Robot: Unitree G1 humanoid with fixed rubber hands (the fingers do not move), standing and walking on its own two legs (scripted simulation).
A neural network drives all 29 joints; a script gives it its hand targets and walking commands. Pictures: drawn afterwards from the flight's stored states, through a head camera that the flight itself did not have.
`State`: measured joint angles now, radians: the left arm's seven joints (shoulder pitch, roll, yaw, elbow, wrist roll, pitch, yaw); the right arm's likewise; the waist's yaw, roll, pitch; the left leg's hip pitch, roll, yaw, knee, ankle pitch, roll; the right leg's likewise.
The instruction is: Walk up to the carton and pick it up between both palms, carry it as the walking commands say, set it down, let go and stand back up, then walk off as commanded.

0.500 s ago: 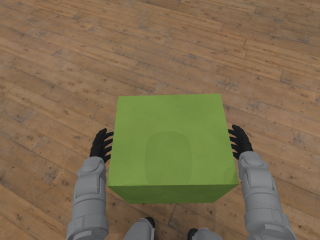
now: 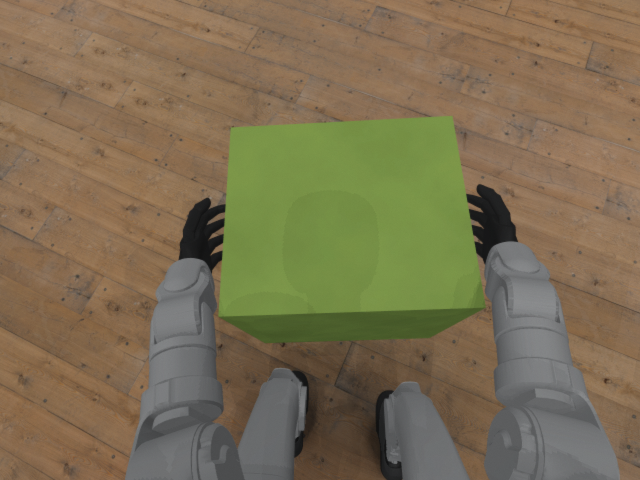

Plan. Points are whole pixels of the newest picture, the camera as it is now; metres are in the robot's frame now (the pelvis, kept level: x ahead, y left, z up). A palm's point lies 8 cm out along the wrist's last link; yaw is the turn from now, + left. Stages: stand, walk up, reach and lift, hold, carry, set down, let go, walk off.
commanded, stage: set down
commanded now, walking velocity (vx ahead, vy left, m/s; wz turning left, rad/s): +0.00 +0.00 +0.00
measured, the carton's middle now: (343, 247) +0.41 +0.02 -0.17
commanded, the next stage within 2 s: none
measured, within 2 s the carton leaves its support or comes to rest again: neither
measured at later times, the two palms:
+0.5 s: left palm (222, 257) +0.39 +0.21 -0.16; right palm (472, 245) +0.42 -0.17 -0.16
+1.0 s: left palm (237, 255) +0.42 +0.21 -0.25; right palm (454, 244) +0.45 -0.17 -0.24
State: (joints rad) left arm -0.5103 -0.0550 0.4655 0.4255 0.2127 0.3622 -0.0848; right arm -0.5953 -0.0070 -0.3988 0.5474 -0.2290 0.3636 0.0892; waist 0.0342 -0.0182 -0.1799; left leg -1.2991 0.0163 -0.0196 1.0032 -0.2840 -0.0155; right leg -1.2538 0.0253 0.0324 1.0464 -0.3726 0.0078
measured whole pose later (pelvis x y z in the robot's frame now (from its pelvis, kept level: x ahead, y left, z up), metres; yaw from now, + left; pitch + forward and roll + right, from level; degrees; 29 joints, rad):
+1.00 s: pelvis -0.04 +0.00 -0.15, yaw +0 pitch +49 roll +0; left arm -0.90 0.07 0.46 0.59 0.13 0.37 -0.01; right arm -0.98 -0.16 -0.38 0.71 -0.13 0.36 0.03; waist 0.03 -0.02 -0.22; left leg -2.03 0.00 -0.03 1.56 -0.39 -0.02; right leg -1.98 0.04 0.03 1.62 -0.50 0.02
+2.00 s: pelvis -0.05 +0.00 -0.28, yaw +1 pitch +46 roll +1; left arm -1.20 0.24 0.33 0.78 -0.05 0.27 0.07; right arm -1.30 -0.35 -0.20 0.89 0.04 0.29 -0.03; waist 0.03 -0.01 0.10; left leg -2.35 -0.01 -0.03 2.00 -0.45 -0.04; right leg -2.30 0.06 0.04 2.08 -0.58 0.03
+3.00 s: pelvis -0.06 -0.01 -0.31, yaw +1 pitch +40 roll +1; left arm -1.34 0.27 0.41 0.91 0.01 0.24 0.00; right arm -1.40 -0.35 -0.28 0.97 -0.04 0.26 0.03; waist 0.04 0.01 0.22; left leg -2.35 -0.02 -0.05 2.08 -0.43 -0.05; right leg -2.30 0.06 0.03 2.17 -0.57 0.02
